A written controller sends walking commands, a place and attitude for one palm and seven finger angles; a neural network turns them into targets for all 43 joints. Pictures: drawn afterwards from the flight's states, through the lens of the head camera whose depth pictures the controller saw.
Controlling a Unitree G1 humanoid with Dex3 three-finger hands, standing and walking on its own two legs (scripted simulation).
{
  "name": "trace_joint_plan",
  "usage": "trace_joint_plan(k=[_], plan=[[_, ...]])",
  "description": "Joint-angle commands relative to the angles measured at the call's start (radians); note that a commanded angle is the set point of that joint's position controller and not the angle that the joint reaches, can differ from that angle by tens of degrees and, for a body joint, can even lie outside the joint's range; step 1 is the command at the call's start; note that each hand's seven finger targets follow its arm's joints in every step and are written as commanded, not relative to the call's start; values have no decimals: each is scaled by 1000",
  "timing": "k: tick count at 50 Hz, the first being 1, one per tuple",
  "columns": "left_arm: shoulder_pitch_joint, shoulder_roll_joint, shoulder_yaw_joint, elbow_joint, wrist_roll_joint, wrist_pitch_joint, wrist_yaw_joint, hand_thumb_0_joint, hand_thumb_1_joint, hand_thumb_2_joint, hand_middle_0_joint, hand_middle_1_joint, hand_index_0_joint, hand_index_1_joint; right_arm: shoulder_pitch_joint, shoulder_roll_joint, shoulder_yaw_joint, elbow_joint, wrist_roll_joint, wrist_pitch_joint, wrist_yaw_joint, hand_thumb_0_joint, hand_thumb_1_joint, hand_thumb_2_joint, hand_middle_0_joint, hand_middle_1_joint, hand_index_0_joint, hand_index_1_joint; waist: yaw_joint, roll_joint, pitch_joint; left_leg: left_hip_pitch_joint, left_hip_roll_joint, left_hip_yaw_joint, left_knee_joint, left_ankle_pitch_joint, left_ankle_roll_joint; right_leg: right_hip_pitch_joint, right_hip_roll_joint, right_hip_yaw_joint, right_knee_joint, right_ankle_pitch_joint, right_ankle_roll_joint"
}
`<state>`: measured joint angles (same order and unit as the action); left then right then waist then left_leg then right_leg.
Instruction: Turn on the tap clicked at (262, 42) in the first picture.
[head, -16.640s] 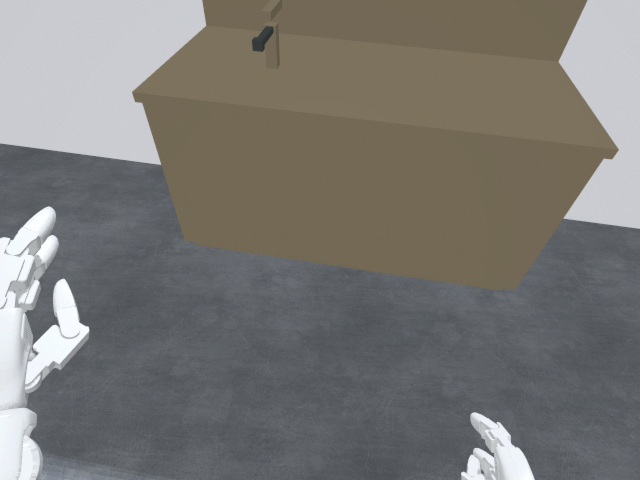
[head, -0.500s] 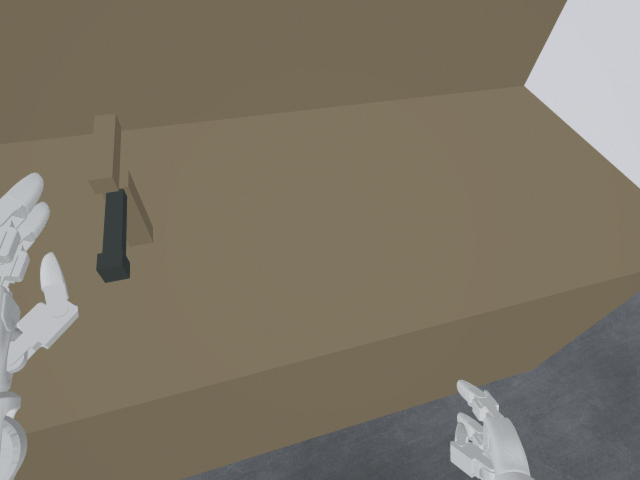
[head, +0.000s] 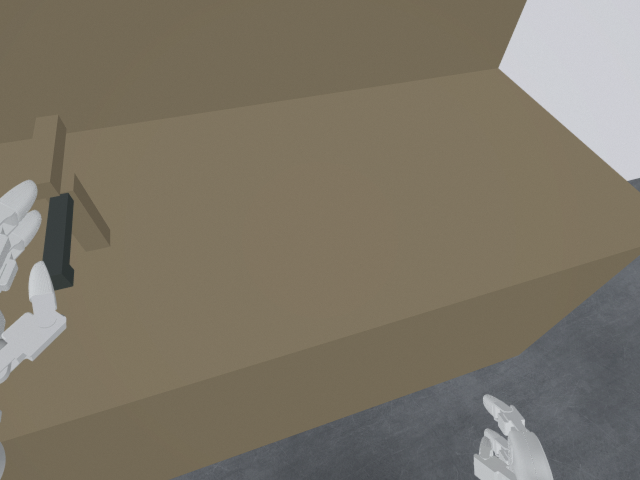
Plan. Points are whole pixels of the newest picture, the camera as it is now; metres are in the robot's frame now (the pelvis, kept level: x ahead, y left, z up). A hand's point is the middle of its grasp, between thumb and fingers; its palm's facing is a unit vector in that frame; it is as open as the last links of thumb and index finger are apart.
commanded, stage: come to a stop and stand still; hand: left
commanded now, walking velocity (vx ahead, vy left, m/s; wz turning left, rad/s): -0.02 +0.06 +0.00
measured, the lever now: (55, 274) +0.32 +0.33 +0.07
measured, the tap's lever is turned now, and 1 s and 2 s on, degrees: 0 0 0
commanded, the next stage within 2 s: look again from close up in 0.96 s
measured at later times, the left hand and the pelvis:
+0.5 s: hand out of the picture +0.21 +0.32 +0.16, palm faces +0.41 -0.85 -0.34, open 7.4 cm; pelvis +0.00 +0.06 +0.01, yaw +1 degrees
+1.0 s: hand out of the picture +0.21 +0.36 +0.16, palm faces +0.40 -0.85 -0.34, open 7.4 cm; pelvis -0.01 +0.10 +0.00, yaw +1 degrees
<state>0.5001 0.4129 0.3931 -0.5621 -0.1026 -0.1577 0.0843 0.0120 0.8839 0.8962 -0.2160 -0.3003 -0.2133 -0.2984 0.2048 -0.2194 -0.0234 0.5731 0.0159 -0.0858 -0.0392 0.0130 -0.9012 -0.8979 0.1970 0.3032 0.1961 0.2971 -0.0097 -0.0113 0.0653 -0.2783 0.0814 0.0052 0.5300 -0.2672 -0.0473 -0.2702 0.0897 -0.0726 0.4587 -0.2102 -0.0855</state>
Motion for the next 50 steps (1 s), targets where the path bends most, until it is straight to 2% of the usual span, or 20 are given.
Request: trace_joint_plan(k=[1, 3, 4, 5, 6, 8, 10, 12, 14, 17, 18, 20, 23, 26, 29, 33, 34, 38, 42, 50], plan=[[-20, 150, 118, -178, -1, -59, 32, 0, 900, 900, -200, -300, -200, -300, -86, -109, -38, -164, 11, -60, -8, 0, -900, -900, 200, 300, 200, 300, 19, 24, -189, 41, -1, -15, -14, 84, 68, 109, -197, 185, -137, 154, 102], [-8, 154, 118, -173, 5, -53, 48, 0, 900, 900, -200, -300, -200, -300, -106, -99, -25, -154, 19, -57, -8, 0, -900, -900, 200, 300, 200, 300, 19, 15, -171, 61, -15, -20, -3, 64, 70, 80, -219, 210, -182, 88, 93], [-975, 914, 652, -350, 148, -164, 13, 0, 900, 900, -200, -300, -200, -300, 136, -125, -67, -39, -39, -131, -20, 0, -900, -900, 200, 300, 200, 300, 38, -150, -88, 21, -92, 160, -10, 67, 30, 48, -135, 159, -258, 369, 236], [-478, 349, 297, 172, 64, -131, -30, 0, 900, 900, -200, -300, -200, -300, 10, -55, -39, -84, -27, -132, -25, 0, -900, -900, 200, 300, 200, 300, 46, -76, -247, -4, -106, 65, -73, 158, 70, 207, -200, 151, -100, 388, 110], [-198, 220, 194, 235, 45, -118, -40, 0, 900, 900, -200, -300, -200, -300, 10, -121, -58, -151, -6, -146, -16, 0, -900, -900, 200, 300, 200, 300, 91, 56, -196, 39, -59, 65, -20, 189, 59, 173, -207, 254, -94, 469, 126], [-86, 44, 19, 68, 9, -141, -40, 0, 900, 900, -200, -300, -200, -300, -31, -104, -32, -143, 13, -144, 20, 0, -900, -900, 200, 300, 200, 300, 59, 142, -256, 55, -24, 38, -78, 209, 81, 242, -202, 167, -8, 408, 134], [-83, 106, 39, -37, 22, -136, -10, 0, 900, 900, -200, -300, -200, -300, -33, -118, -36, -147, 8, -144, 34, 0, -900, -900, 200, 300, 200, 300, 67, 31, -220, 40, -11, 15, -64, 202, 80, 187, -187, 149, -35, 275, 140], [-83, 121, 55, -43, 27, -129, 11, 0, 900, 900, -200, -300, -200, -300, -49, -106, -30, -144, 7, -143, 32, 0, -900, -900, 200, 300, 200, 300, 62, -108, -185, 44, -42, 1, -50, 104, 71, 126, -195, 182, -122, 110, 114], [-98, 154, 95, -65, 26, -127, 28, 0, 900, 900, -200, -300, -200, -300, -78, -101, -20, -140, 3, -133, 19, 0, -900, -900, 200, 300, 200, 300, 47, -117, -161, 77, -48, -7, -62, 56, 72, 55, -203, 175, -159, -21, 78], [-165, 169, 116, -94, 29, -136, 34, 0, 900, 900, -200, -300, -200, -300, -87, -100, -13, -146, -4, -135, -1, 0, -900, -900, 200, 300, 200, 300, 40, -36, -112, 94, -38, -35, -112, 34, 76, -3, -187, 187, -181, -123, 61], [-197, 198, 139, -138, 33, -140, 39, 0, 900, 900, -200, -300, -200, -300, -119, -101, -5, -140, -4, -133, -5, 0, -900, -900, 200, 300, 200, 300, 38, 48, -105, 105, -24, -45, -144, 44, 78, -1, -166, 171, -162, -93, 65], [-231, 151, 101, -120, 37, -143, 38, 0, 900, 900, -200, -300, -200, -300, -99, -97, -3, -142, -5, -137, -9, 0, -900, -900, 200, 300, 200, 300, 40, 109, -121, 48, 2, -75, -194, 36, 86, 92, -148, 133, -100, -17, 71], [-234, 115, 67, -125, 43, -139, 35, 0, 900, 900, -200, -300, -200, -300, -111, -87, 3, -140, 0, -149, -1, 0, -900, -900, 200, 300, 200, 300, 41, 122, -150, 54, 11, -68, -197, 111, 82, 155, -140, 105, -61, 101, 74], [-220, 83, 27, -115, 52, -133, 31, 0, 900, 900, -200, -300, -200, -300, -79, -98, -5, -137, -5, -149, 9, 0, -900, -900, 200, 300, 200, 300, 39, 88, -158, 39, 21, -79, -198, 157, 72, 184, -141, 89, -45, 140, 77], [-187, 69, 18, -92, 56, -127, 29, 0, 900, 900, -200, -300, -200, -300, -81, -95, 0, -133, -9, -139, 16, 0, -900, -900, 200, 300, 200, 300, 34, 90, -148, 28, 23, -80, -207, 196, 61, 181, -132, 68, -42, 152, 81], [-184, 118, 73, -131, 58, -126, 31, 0, 900, 900, -200, -300, -200, -300, -94, -92, -2, -145, -2, -123, 19, 0, -900, -900, 200, 300, 200, 300, 33, 93, -162, 45, 23, -78, -201, 252, 36, 189, -127, 60, -35, 169, 80], [-189, 88, 42, -121, 56, -130, 25, 0, 900, 900, -200, -300, -200, -300, -81, -93, 0, -145, -9, -115, 18, 0, -900, -900, 200, 300, 200, 300, 30, 97, -157, 38, 25, -87, -210, 260, 32, 185, -126, 52, -34, 157, 79], [-209, 126, 76, -182, 59, -137, 31, 0, 900, 900, -200, -300, -200, -300, -95, -91, -2, -157, -3, -113, 17, 0, -900, -900, 200, 300, 200, 300, 32, 167, -156, 54, 34, -88, -219, 270, 11, 177, -123, 47, -13, 119, 77], [-187, 107, 58, -161, 57, -139, 31, 0, 900, 900, -200, -300, -200, -300, -70, -98, -9, -159, -7, -110, 16, 0, -900, -900, 200, 300, 200, 300, 32, 116, -158, 41, 44, -96, -215, 234, 12, 192, -135, 52, -26, 119, 75], [-176, 92, 48, -124, 64, -140, 34, 0, 900, 900, -200, -300, -200, -300, -72, -105, -15, -153, -4, -99, 12, 0, -900, -900, 200, 300, 200, 300, 29, 96, -142, 6, 25, -100, -232, 140, 14, 213, -133, 56, -51, 126, 76]])
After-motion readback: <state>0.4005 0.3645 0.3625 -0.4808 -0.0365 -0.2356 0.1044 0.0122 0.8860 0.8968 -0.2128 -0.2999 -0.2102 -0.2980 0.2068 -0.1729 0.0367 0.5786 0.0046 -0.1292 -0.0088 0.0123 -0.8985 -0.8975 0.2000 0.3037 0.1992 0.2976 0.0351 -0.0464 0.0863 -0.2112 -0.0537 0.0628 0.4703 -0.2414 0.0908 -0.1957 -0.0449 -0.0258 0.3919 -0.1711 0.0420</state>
